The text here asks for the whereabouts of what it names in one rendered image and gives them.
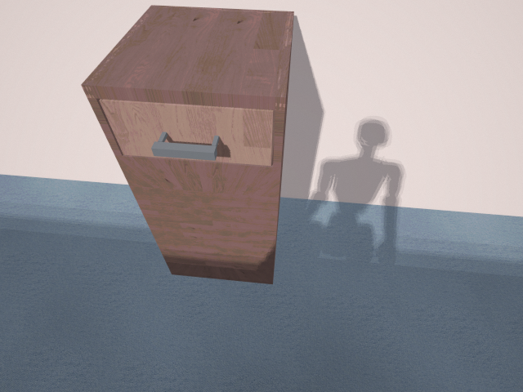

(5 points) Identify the handle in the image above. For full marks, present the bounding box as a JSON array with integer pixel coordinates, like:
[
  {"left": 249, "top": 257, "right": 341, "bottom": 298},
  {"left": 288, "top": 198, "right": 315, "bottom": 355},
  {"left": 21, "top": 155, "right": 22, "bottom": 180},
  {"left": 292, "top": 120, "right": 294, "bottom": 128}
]
[{"left": 151, "top": 131, "right": 219, "bottom": 161}]

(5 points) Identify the cabinet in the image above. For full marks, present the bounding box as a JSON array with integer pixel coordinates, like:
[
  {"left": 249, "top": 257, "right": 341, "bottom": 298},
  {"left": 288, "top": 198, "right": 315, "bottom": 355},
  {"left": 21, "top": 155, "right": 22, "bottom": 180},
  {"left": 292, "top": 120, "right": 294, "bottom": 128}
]
[{"left": 81, "top": 5, "right": 294, "bottom": 284}]

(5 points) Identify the drawer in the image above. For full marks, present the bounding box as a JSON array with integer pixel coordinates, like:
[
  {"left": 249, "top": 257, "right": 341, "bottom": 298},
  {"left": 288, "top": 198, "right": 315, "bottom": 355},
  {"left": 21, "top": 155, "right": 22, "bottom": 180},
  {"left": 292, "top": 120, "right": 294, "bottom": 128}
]
[{"left": 99, "top": 99, "right": 275, "bottom": 166}]

